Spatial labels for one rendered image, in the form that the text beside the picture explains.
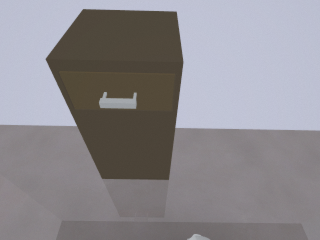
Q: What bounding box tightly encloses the handle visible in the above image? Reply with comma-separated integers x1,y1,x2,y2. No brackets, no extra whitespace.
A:
99,92,137,109

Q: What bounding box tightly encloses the drawer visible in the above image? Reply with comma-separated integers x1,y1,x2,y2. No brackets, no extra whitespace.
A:
59,71,175,111

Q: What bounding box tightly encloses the cabinet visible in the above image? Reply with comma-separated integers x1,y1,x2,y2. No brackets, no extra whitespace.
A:
46,9,184,180

